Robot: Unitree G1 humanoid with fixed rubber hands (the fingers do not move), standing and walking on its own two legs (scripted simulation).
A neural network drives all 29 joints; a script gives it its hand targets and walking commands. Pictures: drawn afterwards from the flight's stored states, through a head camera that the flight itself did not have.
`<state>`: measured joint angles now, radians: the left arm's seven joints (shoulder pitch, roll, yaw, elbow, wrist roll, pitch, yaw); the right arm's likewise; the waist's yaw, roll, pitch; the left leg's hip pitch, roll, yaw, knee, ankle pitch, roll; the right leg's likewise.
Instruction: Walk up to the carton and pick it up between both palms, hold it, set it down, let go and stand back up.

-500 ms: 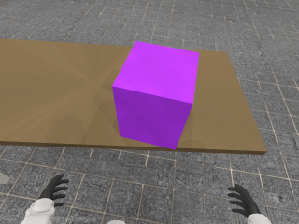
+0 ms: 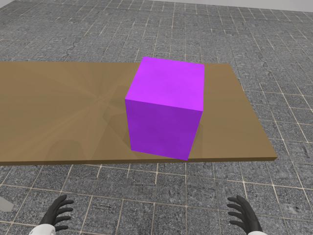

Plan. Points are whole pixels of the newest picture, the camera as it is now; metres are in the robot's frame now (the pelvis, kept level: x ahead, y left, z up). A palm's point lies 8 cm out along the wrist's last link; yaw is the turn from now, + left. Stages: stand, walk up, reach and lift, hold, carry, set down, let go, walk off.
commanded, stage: reach and lift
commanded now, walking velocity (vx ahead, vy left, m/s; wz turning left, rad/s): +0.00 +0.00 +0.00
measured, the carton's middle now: (165, 109) +0.49 +0.01 +0.01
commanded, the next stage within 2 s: none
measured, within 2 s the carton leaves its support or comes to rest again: neither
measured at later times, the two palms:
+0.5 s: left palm (65, 201) +0.20 +0.26 -0.03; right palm (246, 206) +0.21 -0.20 -0.03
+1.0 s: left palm (56, 206) +0.18 +0.26 +0.00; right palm (231, 211) +0.19 -0.15 +0.00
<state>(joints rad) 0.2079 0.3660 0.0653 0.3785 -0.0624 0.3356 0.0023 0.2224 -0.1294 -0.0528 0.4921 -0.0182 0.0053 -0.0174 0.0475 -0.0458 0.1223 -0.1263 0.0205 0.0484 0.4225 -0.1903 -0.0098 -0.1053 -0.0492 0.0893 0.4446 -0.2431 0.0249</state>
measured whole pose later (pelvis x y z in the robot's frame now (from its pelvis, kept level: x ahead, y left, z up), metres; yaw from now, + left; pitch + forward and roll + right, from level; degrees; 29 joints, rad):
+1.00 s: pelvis +0.02 +0.00 +0.00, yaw +1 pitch -6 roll -1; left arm 0.33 0.41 -0.01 0.16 -0.25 -0.07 -0.15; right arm 0.43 0.03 0.11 0.16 0.09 -0.23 -0.24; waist 0.08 -0.03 0.10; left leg -0.09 0.04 0.03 0.41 -0.21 -0.02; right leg -0.01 -0.03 0.07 0.33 -0.21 0.04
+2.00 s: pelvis +0.05 -0.01 +0.01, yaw +0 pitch -4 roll -1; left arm -0.06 0.38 0.10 0.07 -0.23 0.28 -0.14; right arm 0.03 -0.06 0.11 0.05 0.22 0.06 -0.33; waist 0.04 -0.02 0.11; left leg -0.06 0.05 0.04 0.36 -0.22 -0.03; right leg 0.01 -0.03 0.07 0.27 -0.21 0.05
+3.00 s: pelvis +0.03 -0.01 +0.00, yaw +2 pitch +9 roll -2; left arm -0.98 0.45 -0.02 1.13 -0.26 0.15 -0.08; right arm -0.89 -0.07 -0.03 0.88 0.26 0.16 -0.32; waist -0.09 -0.02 -0.11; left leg -0.40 0.06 -0.01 0.45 -0.19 -0.03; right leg -0.30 -0.02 0.02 0.34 -0.19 0.05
